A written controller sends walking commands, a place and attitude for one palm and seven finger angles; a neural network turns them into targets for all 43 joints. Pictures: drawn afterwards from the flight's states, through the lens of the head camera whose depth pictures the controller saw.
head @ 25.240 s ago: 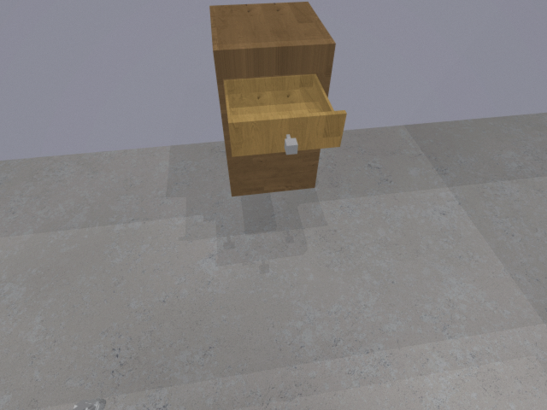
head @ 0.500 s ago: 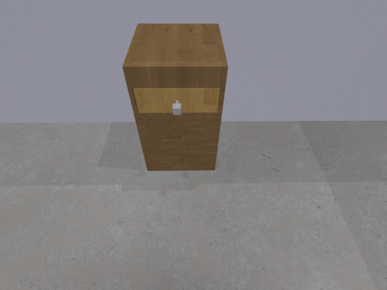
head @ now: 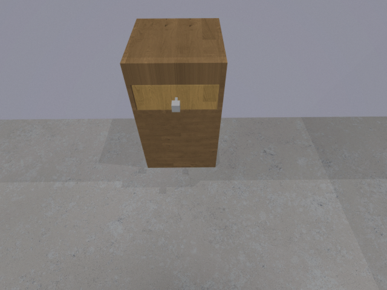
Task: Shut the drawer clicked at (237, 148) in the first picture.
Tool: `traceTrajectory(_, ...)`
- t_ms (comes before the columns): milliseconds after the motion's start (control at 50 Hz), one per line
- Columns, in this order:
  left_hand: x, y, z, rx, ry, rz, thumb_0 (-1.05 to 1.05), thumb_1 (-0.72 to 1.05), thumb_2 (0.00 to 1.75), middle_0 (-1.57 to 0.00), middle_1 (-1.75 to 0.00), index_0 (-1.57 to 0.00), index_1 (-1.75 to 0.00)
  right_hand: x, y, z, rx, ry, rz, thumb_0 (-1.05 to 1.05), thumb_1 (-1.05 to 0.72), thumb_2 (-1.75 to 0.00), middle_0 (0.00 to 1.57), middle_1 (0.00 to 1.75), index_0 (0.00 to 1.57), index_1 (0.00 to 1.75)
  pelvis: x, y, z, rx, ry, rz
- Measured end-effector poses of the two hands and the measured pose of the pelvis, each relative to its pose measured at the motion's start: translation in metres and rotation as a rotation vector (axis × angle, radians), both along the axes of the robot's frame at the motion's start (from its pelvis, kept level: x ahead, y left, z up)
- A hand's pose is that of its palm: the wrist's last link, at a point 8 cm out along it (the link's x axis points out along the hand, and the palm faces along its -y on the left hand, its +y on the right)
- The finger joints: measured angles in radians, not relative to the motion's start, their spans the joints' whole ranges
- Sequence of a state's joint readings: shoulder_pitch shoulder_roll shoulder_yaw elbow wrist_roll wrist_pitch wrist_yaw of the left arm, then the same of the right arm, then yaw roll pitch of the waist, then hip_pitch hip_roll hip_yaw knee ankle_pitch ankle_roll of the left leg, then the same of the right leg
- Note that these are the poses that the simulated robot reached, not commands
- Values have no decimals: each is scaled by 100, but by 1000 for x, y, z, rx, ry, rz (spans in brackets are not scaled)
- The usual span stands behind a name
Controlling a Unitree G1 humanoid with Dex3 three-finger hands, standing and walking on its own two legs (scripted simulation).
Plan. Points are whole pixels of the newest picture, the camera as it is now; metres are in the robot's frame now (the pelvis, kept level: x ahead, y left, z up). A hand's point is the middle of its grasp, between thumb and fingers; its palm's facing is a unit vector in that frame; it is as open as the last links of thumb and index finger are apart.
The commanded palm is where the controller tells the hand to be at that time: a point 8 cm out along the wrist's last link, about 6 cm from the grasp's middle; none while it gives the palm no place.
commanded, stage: look to check the result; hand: left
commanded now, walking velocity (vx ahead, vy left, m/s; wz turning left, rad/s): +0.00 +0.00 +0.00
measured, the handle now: (176, 103) +0.89 +0.13 -0.21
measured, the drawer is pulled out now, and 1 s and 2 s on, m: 0.00 0.00 0.00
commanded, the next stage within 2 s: stand and wait in 0.08 s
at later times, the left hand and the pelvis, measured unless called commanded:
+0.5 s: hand out of the picture +0.02 +0.17 -0.17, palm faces +0.03 -0.98 -0.21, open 7.4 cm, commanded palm none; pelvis +0.01 -0.01 +0.00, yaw +0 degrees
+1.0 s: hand out of the picture +0.02 +0.17 -0.17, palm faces +0.03 -0.97 -0.22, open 7.4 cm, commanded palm none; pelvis +0.01 -0.01 +0.00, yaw +0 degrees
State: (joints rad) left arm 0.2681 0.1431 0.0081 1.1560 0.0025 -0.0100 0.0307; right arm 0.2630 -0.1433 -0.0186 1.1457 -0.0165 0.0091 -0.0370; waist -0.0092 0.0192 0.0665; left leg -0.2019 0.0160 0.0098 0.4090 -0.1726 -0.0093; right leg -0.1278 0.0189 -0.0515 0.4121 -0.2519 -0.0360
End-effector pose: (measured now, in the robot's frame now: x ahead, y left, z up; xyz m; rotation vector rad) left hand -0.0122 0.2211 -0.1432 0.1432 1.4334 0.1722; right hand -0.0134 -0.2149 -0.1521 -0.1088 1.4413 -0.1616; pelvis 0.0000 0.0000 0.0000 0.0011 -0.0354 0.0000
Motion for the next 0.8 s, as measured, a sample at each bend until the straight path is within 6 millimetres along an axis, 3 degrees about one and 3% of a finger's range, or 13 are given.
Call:
traceTrajectory(420, 21, -5, 1, 7, -37, -6, 0, 91, 90, -20, -30, -20, -30, 14, -11, 1, -11, -18, 0, 0, -91, -90, 20, 30, 20, 30, 9, -8, 0, 2, 1, -2)
traceTrajectory(800, 27, -2, 4, 24, -45, -12, 0, 91, 90, -20, -30, -20, -30, 16, -17, 1, -17, -20, -1, 0, -90, -90, 20, 30, 20, 30, 13, -10, 1, 4, -2, -7)
